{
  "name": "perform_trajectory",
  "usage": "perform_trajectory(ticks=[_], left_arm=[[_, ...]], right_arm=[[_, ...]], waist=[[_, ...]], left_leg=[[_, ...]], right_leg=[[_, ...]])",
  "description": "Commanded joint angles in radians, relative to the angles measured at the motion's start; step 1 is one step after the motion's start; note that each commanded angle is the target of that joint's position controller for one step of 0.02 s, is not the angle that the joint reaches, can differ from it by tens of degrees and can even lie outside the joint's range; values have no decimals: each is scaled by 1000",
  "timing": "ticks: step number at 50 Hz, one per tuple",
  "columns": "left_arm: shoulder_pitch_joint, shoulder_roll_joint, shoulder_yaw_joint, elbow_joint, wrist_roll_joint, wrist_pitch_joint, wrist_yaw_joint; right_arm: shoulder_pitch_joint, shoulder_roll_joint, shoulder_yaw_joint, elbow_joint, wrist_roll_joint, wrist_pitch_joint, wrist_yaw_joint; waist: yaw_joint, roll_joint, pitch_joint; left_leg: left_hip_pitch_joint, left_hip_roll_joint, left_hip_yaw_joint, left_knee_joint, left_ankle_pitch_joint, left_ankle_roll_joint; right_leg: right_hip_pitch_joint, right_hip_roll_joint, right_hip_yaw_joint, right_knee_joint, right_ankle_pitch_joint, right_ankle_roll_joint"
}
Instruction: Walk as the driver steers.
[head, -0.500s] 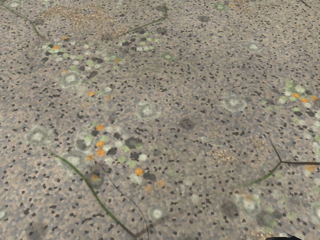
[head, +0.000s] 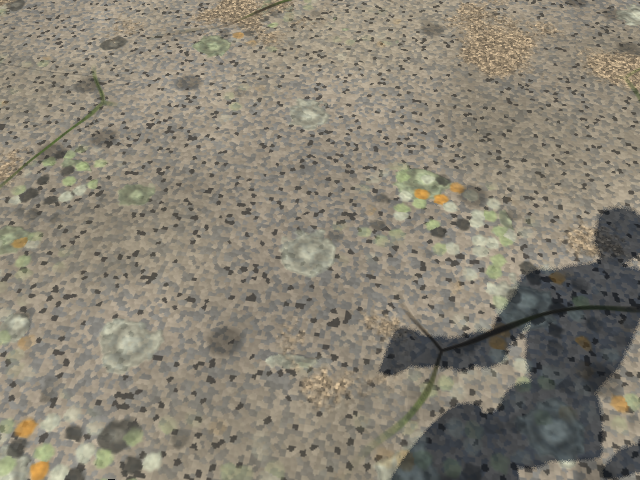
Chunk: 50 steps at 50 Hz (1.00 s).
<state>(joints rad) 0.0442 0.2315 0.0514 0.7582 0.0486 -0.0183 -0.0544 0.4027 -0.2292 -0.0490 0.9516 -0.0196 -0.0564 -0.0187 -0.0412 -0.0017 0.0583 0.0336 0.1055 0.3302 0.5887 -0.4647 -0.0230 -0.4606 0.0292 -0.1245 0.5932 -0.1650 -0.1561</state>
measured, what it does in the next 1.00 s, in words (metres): walks ahead, turning right: left foot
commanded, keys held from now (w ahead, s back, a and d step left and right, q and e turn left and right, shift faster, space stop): w+e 0.24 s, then w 0.76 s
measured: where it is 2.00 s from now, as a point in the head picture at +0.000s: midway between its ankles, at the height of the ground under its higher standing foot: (399, 221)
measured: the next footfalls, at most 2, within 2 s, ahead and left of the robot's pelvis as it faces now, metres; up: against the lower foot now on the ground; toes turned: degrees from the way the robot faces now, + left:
left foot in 0.54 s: +0.48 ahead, +0.05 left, +0.00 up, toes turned -13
right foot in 1.06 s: +0.69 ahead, -0.21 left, +0.00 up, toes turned -18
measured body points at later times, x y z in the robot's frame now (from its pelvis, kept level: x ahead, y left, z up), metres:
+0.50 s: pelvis +0.27 -0.01 +0.01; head +0.31 -0.02 +0.46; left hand +0.30 +0.27 -0.12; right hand +0.43 -0.28 -0.08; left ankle +0.44 +0.07 -0.70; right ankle +0.10 -0.06 -0.72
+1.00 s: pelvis +0.53 -0.06 +0.02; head +0.56 -0.07 +0.47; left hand +0.78 +0.10 -0.08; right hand +0.42 -0.29 -0.12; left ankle +0.44 +0.06 -0.72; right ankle +0.64 -0.21 -0.69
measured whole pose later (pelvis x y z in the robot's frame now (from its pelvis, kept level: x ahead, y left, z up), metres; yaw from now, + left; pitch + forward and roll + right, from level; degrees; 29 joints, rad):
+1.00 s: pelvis +0.53 -0.06 +0.02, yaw -15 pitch +1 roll +2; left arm 0.05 0.23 0.00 0.78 0.03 -0.03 -0.04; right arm 0.44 -0.22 -0.04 0.96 -0.01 -0.08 0.01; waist -0.07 -0.04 0.04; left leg 0.06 -0.07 0.05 0.21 -0.29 0.05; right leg -0.55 -0.06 -0.04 0.59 -0.08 -0.04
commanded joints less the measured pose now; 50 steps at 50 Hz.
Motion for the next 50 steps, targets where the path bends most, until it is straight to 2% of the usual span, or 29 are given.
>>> perform_trajectory(ticks=[1, 2, 3, 4, 5, 6, 7, 9, 12, 16, 19, 21, 23, 24, 25, 26, 27, 28, 29, 30, 31, 32, 33, 36, 39, 42, 44, 47, 50], left_arm=[[337, 319, 101, 28, -18, 0, 33], [350, 300, 96, 25, -32, 12, 39], [307, 251, 83, 37, -36, 11, 47], [262, 196, 68, 38, -39, 4, 50], [227, 166, 58, 36, -46, -4, 54], [202, 148, 50, 27, -48, -13, 55], [208, 147, 48, 26, -50, -24, 52], [242, 173, 52, 34, -51, -38, 48], [309, 185, 55, 44, -48, -41, 47], [386, 171, 47, 64, -49, -45, 50], [436, 167, 40, 83, -41, -49, 58], [451, 175, 38, 91, -35, -49, 64], [427, 191, 38, 93, -31, -52, 71], [403, 201, 38, 91, -30, -54, 72], [390, 211, 40, 94, -27, -56, 71], [375, 210, 38, 96, -28, -57, 67], [380, 164, 23, 74, -33, -62, 62], [519, 77, 9, 65, -69, -61, 57], [480, 155, 17, 81, -32, -58, 63], [395, 158, 20, 69, -27, -55, 58], [337, 142, 13, 57, -25, -56, 50], [316, 132, 12, 52, -22, -50, 44], [325, 123, 8, 52, -12, -38, 37], [323, 100, 0, 58, -5, -20, 25], [192, 89, -10, 18, -5, -17, 19], [71, 66, -24, -17, -12, -21, 15], [7, 57, -32, -33, -17, -24, 14], [-53, 68, -32, -50, -20, -28, 18], [-46, 88, -24, -55, -18, -35, 25]], right_arm=[[-26, -101, -25, -169, 9, -15, 17], [-147, -152, -30, -197, -1, -25, 22], [-166, -123, -19, -203, 11, -37, 25], [-136, -119, -18, -184, 11, -42, 22], [-131, -120, -19, -185, -9, -29, 21], [-99, -115, -18, -175, -25, -10, 23], [-91, -112, -18, -176, -32, 7, 27], [-116, -99, -15, -190, -31, 27, 32], [-243, -101, -13, -236, -28, 33, 34], [-357, -91, -3, -268, -22, 26, 43], [-436, -86, 6, -295, -17, 16, 51], [-469, -92, 8, -312, -13, 8, 54], [-434, -108, 4, -310, -11, 1, 53], [-372, -122, -3, -292, -10, -2, 48], [-278, -142, -13, -262, -7, -6, 38], [-132, -159, -23, -217, -10, -15, 26], [26, -217, -38, -195, -30, -23, 9], [80, -329, -67, -182, -44, -18, 11], [11, -249, -54, -180, -7, -4, 24], [-88, -179, -37, -198, 2, -3, 28], [-132, -132, -24, -197, -3, -8, 32], [-137, -114, -17, -185, -5, -14, 29], [-134, -102, -11, -167, -1, -20, 27], [-78, -121, -14, -127, 11, -42, 32], [-37, -130, -17, -99, 14, -44, 33], [-2, -128, -16, -75, 16, -40, 35], [28, -138, -18, -59, 15, -41, 35], [65, -147, -19, -36, 10, -36, 31], [58, -162, -22, -22, 3, -29, 22]], waist=[[127, -240, -334], [166, -63, -273], [131, -27, -157], [79, 23, -82], [43, 20, -55], [18, 8, -65], [11, 0, -76], [9, -7, -72], [50, -31, -29], [101, -54, -22], [134, -56, -11], [140, -62, 0], [108, -72, 6], [75, -79, -9], [35, -79, -54], [-38, -43, -131], [-96, 32, -251], [-37, 278, -362], [-17, 163, -291], [10, 70, -136], [16, 17, -80], [34, 39, -48], [53, 70, -42], [67, 83, -52], [47, 73, -11], [19, 72, 7], [0, 74, 9], [-16, 77, 12], [5, 83, 11]], left_leg=[[-687, -118, -172, 857, -76, 1], [-795, -70, -338, 873, -8, 9], [-804, -25, -346, 815, 85, 18], [-739, 11, -349, 701, 131, 22], [-679, 27, -358, 636, 136, 13], [-621, 31, -359, 601, 145, 3], [-600, 26, -353, 578, 146, -6], [-615, 18, -338, 513, 185, -23], [-699, 15, -331, 382, 293, -40], [-731, -5, -324, 196, 433, -27], [-723, -30, -308, 93, 470, -2], [-698, -49, -302, 37, 454, 22], [-609, -70, -303, -23, 400, 56], [-513, -96, -295, -49, 359, 75], [-391, -132, -281, -67, 315, 93], [-209, -135, -278, -128, 345, 118], [31, 45, -470, -140, 242, 166], [266, 314, -964, -229, 190, 315], [178, 302, -1092, -317, 108, 319], [31, 265, -912, -325, 95, 300], [-65, 212, -790, -349, 179, 275], [-121, 166, -694, -369, 267, 247], [-166, 128, -624, -388, 333, 225], [-175, 106, -540, -420, 481, 237], [-157, 91, -484, -474, 479, 244], [-144, 56, -420, -480, 526, 224], [-128, 56, -397, -469, 568, 214], [-67, 84, -396, -433, 631, 206], [-1, 121, -404, -363, 744, 192]], right_leg=[[770, -367, 828, -274, -135, -262], [734, -359, 767, -315, -28, -247], [616, -342, 626, -313, 61, -223], [480, -287, 528, -327, 176, -174], [395, -234, 461, -337, 245, -146], [348, -201, 416, -349, 284, -135], [327, -185, 402, -354, 323, -138], [303, -159, 379, -372, 331, -138], [317, -142, 395, -398, 276, -117], [415, -139, 379, -388, 335, -76], [486, -155, 376, -365, 407, -63], [523, -177, 386, -347, 450, -57], [529, -198, 387, -319, 524, -35], [517, -194, 373, -275, 635, -17], [514, -179, 357, -174, 769, -3], [476, -133, 313, 6, 778, 15], [318, -83, 281, 270, 517, 31], [-4, 112, 191, 628, -198, 80], [-115, 80, 256, 717, -315, 66], [-139, 25, 259, 710, -233, 66], [-125, -10, 247, 657, -180, 68], [-105, -37, 233, 607, -163, 72], [-67, -54, 221, 567, -152, 82], [-70, -71, 180, 512, -119, 107], [-168, -114, 140, 397, -23, 135], [-164, -120, 102, 214, 80, 152], [-130, -107, 81, 113, 128, 151], [-98, -87, 67, 25, 128, 133], [-42, -65, 66, -35, 40, 95]])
